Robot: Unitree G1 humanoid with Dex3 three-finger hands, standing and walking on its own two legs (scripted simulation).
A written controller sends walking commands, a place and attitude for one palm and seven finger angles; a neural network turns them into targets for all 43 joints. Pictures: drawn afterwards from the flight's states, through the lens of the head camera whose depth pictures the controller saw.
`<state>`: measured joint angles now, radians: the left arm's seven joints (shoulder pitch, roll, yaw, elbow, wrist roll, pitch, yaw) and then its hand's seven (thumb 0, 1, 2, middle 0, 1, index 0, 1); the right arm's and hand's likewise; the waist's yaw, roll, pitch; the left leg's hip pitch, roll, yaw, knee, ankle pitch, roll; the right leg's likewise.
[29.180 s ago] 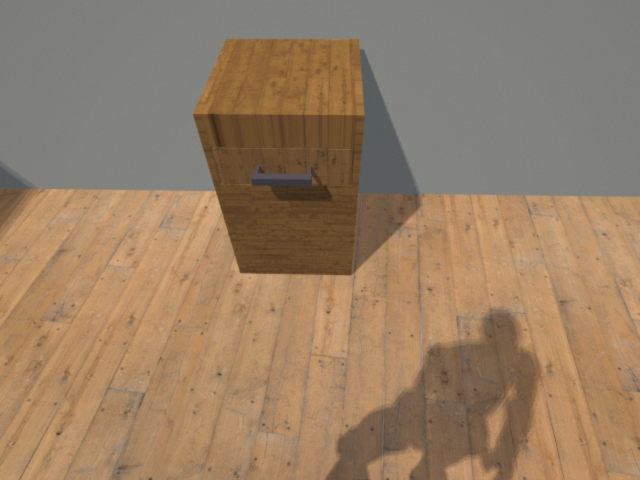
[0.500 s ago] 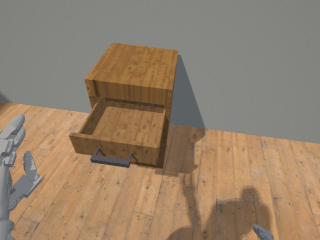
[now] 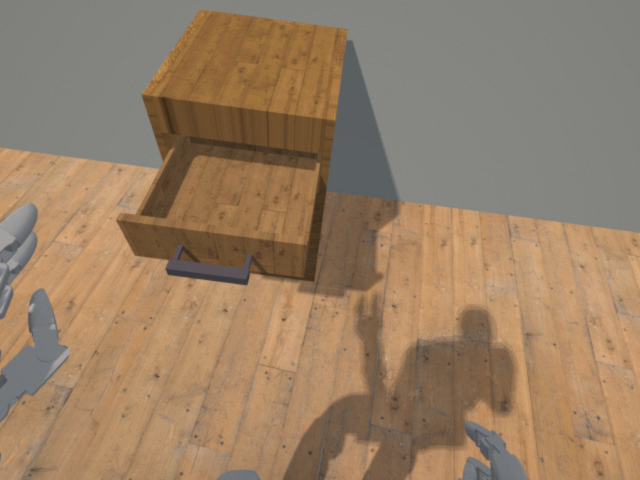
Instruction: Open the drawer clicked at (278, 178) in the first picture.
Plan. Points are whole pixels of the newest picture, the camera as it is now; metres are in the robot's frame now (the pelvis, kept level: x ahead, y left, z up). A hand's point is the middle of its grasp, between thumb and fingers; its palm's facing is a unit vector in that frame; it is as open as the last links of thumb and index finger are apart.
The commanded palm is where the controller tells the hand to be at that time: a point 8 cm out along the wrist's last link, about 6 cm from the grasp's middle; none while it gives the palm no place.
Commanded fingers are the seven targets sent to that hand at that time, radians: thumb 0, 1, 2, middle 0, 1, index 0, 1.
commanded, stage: stop stepping back and stand still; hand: left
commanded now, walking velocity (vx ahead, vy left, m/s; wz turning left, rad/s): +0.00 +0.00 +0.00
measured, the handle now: (211, 263) +0.53 +0.23 -0.23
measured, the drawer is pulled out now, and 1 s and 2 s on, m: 0.28 0.28 0.28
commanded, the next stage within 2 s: let the arm hang, fingers relaxed in 0.46 s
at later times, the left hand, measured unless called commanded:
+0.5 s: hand (52, 317) +0.22 +0.24 +0.16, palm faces +0.31 -0.82 -0.48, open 7.4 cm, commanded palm +0.16 +0.29 +0.18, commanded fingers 0.00 0.90 0.90 -0.20 -0.30 -0.20 -0.30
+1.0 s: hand out of the picture +0.04 +0.21 -0.17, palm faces +0.04 -0.98 -0.19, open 7.0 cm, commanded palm none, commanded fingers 0.00 0.90 0.90 -0.20 -0.30 -0.20 -0.30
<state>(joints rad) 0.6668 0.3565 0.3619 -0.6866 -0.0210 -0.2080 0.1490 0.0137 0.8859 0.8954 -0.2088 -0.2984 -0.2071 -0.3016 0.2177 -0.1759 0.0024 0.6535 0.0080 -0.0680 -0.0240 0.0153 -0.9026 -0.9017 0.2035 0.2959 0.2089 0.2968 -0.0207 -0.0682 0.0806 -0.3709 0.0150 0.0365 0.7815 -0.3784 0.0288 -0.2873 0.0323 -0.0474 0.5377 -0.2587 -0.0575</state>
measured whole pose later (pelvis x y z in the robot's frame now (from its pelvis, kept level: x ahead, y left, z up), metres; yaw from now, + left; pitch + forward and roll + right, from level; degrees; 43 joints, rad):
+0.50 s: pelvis +0.03 +0.01 +0.01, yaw +0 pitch +0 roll -1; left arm 0.70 0.41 0.37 -0.68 -0.04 -0.21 0.16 0.01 0.88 0.89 -0.21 -0.30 -0.21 -0.30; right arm 0.19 -0.18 0.00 0.62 0.02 -0.08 -0.04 0.01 -0.90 -0.90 0.20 0.30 0.21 0.30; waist 0.00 -0.04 0.09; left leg -0.23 0.00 0.03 0.50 -0.27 0.02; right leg -0.20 0.02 -0.07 0.46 -0.27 -0.03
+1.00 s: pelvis +0.02 +0.02 +0.01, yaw +1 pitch -1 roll -1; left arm 0.28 0.21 0.03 0.95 0.02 0.04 0.02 -0.03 0.98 0.89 -0.20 -0.30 -0.20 -0.30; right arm 0.27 -0.17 0.02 1.00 -0.02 0.03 -0.03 0.01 -0.91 -0.90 0.20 0.29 0.20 0.30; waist 0.01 -0.05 0.11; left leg -0.22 -0.01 0.02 0.48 -0.24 0.03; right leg -0.18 0.00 -0.08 0.44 -0.24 -0.02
